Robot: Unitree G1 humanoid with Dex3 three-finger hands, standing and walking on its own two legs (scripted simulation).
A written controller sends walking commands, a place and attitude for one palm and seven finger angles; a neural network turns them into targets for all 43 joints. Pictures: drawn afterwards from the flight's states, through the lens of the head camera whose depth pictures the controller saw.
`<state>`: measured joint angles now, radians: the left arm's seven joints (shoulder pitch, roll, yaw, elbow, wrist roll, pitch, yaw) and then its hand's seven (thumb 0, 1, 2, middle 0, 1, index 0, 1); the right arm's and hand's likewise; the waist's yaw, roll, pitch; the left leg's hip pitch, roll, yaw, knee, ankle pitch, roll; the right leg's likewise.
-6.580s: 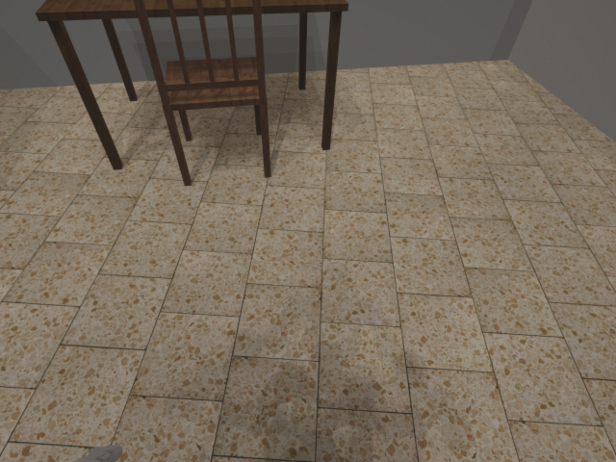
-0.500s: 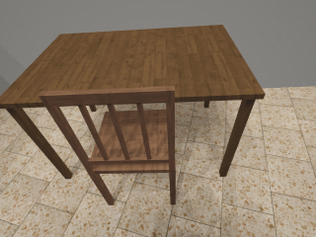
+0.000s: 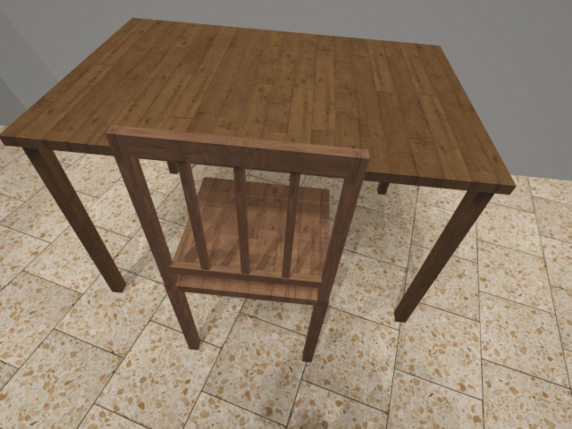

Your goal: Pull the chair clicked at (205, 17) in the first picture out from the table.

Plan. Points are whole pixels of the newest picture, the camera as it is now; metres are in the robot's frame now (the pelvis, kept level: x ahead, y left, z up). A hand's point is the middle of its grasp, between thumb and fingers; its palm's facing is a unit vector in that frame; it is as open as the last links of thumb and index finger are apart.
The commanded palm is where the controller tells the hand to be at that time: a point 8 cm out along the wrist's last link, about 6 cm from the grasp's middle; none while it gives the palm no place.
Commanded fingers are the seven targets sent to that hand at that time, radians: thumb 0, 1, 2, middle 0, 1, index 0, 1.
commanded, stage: come to a stop and stand still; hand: left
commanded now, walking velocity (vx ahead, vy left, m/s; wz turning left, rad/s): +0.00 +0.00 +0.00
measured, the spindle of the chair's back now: (242, 226) +0.51 +0.14 -0.08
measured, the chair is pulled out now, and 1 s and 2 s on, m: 0.00 0.00 0.00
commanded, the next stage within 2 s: look again from close up in 0.38 s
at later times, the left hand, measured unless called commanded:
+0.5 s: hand out of the picture -0.02 +0.20 -0.18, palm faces +0.02 -0.98 -0.20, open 7.3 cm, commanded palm none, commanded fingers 0.00 0.90 0.90 -0.20 -0.30 -0.20 -0.30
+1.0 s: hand out of the picture -0.05 +0.19 -0.18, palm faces +0.03 -0.98 -0.17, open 7.3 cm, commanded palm none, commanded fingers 0.00 0.90 0.90 -0.20 -0.30 -0.20 -0.30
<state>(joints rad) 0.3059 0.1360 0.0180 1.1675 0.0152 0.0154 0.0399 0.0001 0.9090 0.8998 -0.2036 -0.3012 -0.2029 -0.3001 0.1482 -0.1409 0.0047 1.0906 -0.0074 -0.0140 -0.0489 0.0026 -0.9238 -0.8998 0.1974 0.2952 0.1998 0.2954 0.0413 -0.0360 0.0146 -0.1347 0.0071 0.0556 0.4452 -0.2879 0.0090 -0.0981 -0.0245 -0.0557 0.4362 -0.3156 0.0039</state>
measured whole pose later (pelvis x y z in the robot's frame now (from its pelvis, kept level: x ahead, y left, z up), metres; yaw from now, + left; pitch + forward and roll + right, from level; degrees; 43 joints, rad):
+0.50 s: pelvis -0.01 +0.02 +0.00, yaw +0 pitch -1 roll +0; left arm 0.26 0.16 0.01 1.16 0.01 0.01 0.04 0.00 0.91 0.90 -0.20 -0.30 -0.20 -0.30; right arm 0.30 -0.14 0.02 1.16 0.00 0.00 -0.03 0.00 -0.92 -0.90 0.20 0.30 0.20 0.30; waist -0.01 -0.01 0.05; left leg -0.14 -0.03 0.06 0.39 -0.24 0.04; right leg -0.10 -0.06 -0.06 0.38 -0.26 0.04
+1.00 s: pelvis -0.04 +0.02 +0.00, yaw +0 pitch -1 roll +0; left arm 0.32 0.14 -0.01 1.10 0.02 -0.01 0.03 0.00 0.91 0.90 -0.20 -0.30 -0.20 -0.30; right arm 0.29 -0.16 0.02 1.09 -0.01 -0.02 -0.02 0.01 -0.92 -0.90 0.20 0.30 0.20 0.30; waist 0.00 -0.01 0.02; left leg -0.22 -0.03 0.06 0.47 -0.24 0.05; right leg -0.18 -0.06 -0.05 0.48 -0.27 0.03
